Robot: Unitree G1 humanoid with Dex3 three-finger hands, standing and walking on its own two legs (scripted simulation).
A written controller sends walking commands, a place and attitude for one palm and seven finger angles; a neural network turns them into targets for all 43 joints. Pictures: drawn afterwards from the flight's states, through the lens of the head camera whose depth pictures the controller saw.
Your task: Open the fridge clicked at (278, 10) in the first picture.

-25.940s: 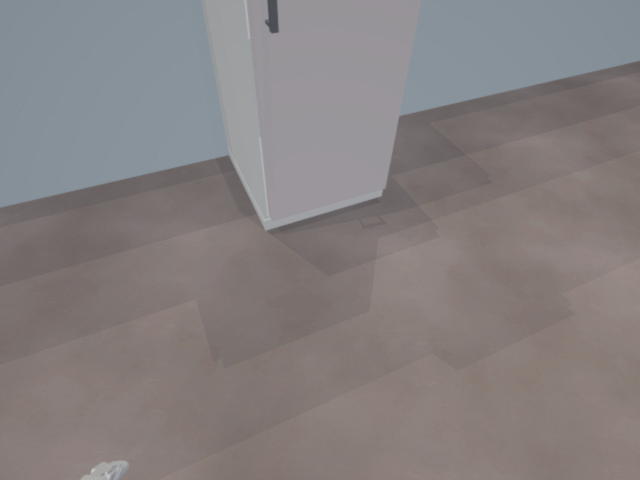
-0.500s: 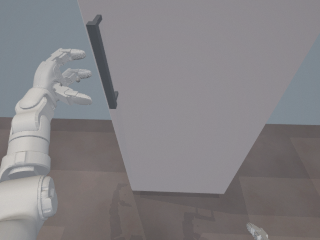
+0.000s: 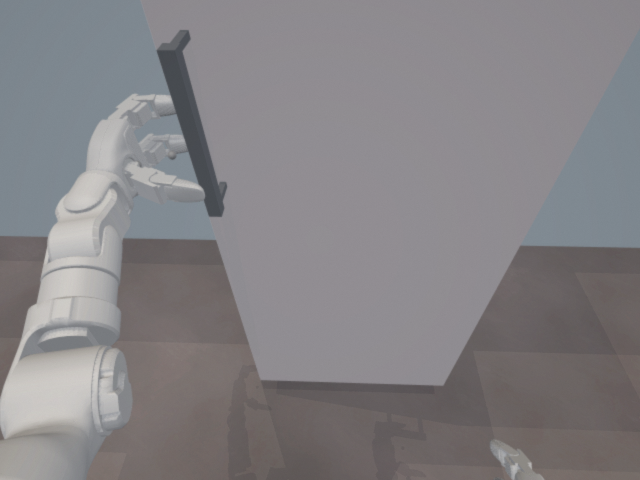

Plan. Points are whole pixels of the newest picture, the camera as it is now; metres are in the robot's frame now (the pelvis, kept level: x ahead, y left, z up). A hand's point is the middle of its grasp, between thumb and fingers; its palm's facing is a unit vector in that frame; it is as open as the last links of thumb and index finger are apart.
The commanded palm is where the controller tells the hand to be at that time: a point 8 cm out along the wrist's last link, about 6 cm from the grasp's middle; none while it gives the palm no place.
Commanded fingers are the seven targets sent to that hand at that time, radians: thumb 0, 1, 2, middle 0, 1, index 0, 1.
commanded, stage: feel for the door with the fingertips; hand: left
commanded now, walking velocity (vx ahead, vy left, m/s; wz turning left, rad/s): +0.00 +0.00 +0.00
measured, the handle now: (201, 134) +0.49 +0.17 +0.20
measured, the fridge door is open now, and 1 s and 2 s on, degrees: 0 0 0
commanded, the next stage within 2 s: slide the fingers in behind the handle in 0.30 s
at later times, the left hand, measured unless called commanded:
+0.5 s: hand (170, 147) +0.45 +0.20 +0.20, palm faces +0.02 -1.00 +0.00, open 13.7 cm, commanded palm +0.43 +0.25 +0.20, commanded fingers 0.00 -0.50 0.30 -0.30 -1.20 -0.30 -1.20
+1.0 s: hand (172, 160) +0.43 +0.19 +0.20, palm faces +0.02 -1.00 -0.01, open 14.0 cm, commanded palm +0.41 +0.23 +0.20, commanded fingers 0.00 -0.50 0.30 -0.30 -1.20 -0.30 -1.20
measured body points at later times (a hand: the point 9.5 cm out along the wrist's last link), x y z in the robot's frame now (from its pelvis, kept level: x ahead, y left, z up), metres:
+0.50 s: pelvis +0.00 +0.00 +0.00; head +0.02 -0.01 +0.45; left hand +0.45 +0.26 +0.21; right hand +0.08 -0.26 -0.12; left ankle +0.00 +0.11 -0.74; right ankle -0.01 -0.10 -0.74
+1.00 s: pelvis +0.00 +0.01 +0.00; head +0.00 +0.00 +0.45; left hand +0.42 +0.25 +0.21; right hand +0.13 -0.24 -0.10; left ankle +0.00 +0.11 -0.74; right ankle -0.01 -0.10 -0.74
